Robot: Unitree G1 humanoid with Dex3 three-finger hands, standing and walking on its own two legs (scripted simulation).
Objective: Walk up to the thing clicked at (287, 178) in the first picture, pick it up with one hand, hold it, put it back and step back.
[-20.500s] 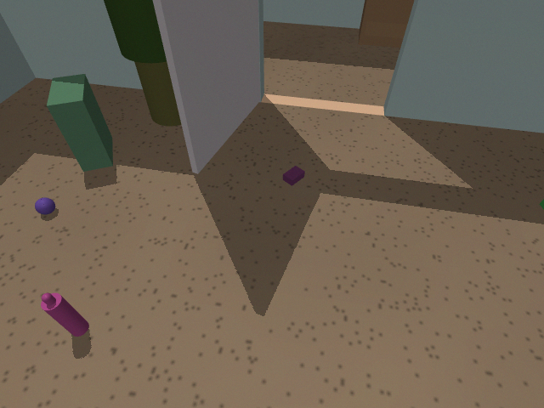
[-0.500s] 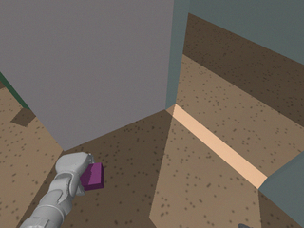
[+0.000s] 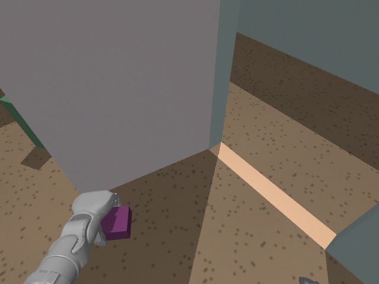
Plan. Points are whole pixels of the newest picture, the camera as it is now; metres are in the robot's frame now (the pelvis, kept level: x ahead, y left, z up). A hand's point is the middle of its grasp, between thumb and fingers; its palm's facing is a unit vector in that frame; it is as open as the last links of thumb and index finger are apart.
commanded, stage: hold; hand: left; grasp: from above
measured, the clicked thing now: (109, 223) +0.31 +0.21 -0.09
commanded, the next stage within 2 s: crouch in 1.46 s
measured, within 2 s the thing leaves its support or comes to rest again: neither
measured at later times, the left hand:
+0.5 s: hand (97, 225) +0.28 +0.22 -0.04, palm faces -0.46 -0.06 -0.89, open 9.5 cm
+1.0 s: hand (93, 229) +0.27 +0.22 -0.03, palm faces -0.45 -0.07 -0.89, open 9.5 cm
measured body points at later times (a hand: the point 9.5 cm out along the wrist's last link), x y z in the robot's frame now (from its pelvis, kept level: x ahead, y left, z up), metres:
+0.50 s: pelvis -0.01 +0.00 +0.01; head +0.00 -0.02 +0.46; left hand +0.30 +0.22 +0.01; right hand +0.12 -0.26 -0.11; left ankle +0.01 +0.13 -0.72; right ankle +0.01 -0.15 -0.72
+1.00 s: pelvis -0.02 +0.00 +0.01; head -0.01 -0.03 +0.46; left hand +0.29 +0.22 +0.02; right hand +0.14 -0.26 -0.10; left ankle +0.01 +0.13 -0.72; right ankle +0.01 -0.15 -0.72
